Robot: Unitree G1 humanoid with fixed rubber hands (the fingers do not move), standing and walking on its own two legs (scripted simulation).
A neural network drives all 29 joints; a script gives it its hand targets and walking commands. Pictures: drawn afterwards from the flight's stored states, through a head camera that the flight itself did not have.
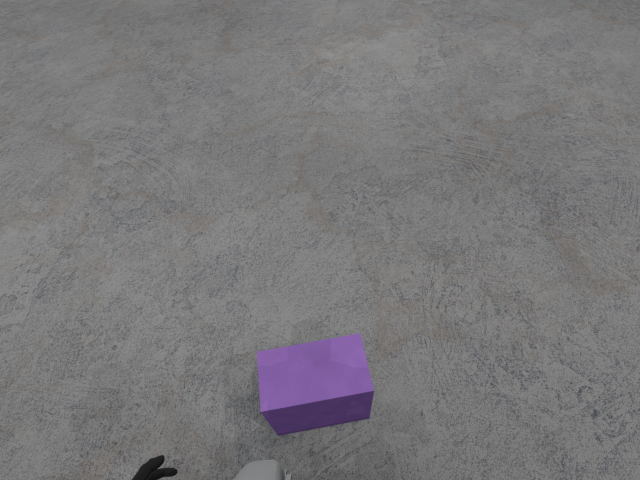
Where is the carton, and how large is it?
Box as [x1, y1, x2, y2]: [257, 333, 373, 435]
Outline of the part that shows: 359,333 257,352 260,410 278,435 369,417 373,388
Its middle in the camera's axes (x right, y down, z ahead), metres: -0.01 +0.40 +1.07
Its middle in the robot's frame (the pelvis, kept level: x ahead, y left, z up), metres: +0.41 +0.06 -0.63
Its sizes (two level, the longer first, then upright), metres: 0.272 0.148 0.280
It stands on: the floor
